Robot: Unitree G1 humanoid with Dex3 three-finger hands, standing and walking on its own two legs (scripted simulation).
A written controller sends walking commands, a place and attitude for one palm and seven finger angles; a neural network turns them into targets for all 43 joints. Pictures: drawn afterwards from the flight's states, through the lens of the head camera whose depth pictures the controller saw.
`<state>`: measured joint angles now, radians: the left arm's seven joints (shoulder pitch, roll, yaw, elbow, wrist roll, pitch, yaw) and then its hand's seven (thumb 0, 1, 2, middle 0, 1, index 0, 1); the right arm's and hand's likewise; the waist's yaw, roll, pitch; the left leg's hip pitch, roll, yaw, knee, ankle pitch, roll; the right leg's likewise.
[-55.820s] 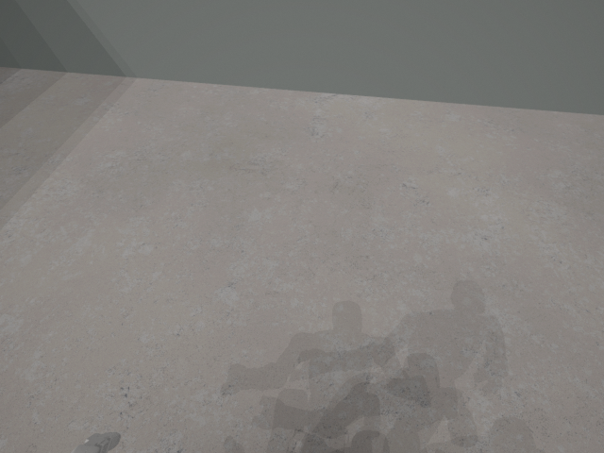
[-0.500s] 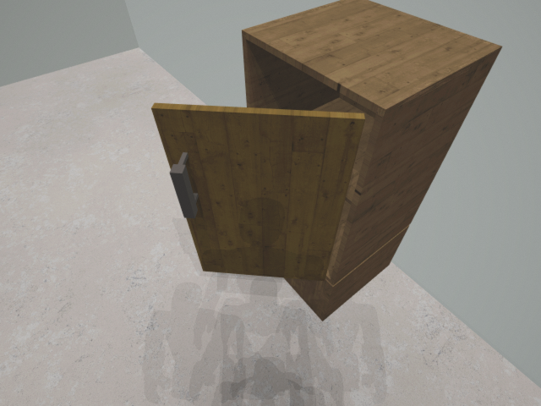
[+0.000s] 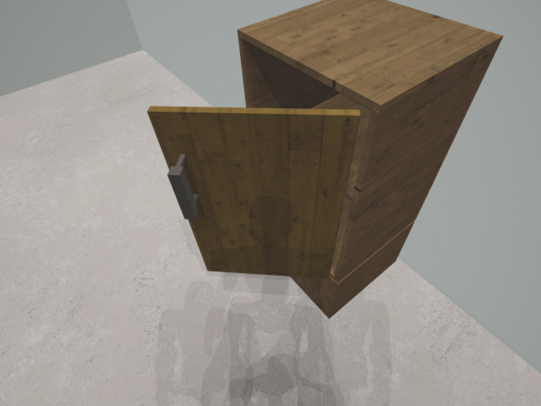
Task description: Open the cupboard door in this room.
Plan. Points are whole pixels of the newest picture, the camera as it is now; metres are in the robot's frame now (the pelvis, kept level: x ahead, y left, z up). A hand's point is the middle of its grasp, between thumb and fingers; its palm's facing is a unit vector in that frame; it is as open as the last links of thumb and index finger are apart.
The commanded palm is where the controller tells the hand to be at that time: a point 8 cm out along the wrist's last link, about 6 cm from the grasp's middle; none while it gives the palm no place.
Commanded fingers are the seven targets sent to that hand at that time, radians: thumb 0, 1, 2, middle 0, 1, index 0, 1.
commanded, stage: look again from close up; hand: left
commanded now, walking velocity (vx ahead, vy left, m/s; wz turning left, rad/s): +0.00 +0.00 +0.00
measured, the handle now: (186, 187) +0.54 +0.21 -0.03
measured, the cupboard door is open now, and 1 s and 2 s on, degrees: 47 47 47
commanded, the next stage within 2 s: raise the hand with hooked fingers in 0.12 s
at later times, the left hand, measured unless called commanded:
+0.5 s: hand (159, 345) +0.20 +0.18 +0.00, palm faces +0.08 -1.00 -0.01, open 7.8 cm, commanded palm +0.12 +0.24 -0.06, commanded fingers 0.00 0.55 0.75 -0.23 -0.53 -0.23 -0.53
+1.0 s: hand (126, 362) +0.19 +0.24 -0.05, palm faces -0.07 -1.00 -0.04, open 10.7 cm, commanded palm +0.16 +0.29 -0.04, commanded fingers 0.00 -0.03 0.50 -0.27 -0.90 -0.27 -0.90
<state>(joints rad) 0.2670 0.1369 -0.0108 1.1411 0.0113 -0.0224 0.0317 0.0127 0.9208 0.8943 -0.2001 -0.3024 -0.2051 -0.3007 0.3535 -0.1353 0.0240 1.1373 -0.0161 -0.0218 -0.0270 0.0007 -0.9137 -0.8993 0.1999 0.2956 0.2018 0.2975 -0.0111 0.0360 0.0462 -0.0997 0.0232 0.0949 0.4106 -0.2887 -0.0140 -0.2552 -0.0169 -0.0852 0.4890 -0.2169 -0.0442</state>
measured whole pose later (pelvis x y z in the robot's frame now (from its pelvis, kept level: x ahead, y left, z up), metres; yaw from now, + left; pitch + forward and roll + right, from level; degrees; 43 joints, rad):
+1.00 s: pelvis -0.04 +0.03 -0.09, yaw +2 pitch +15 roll -2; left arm 0.28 0.28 0.22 0.06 -0.30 -0.32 -0.38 0.01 0.19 0.59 -0.25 -0.76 -0.26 -0.76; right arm 0.25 -0.17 0.06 0.57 0.03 -0.22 -0.03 0.01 -0.90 -0.90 0.21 0.30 0.21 0.30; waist -0.01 0.02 -0.10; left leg -0.86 0.02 0.02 1.17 -0.57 0.04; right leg -0.93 -0.06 -0.11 1.08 -0.40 -0.01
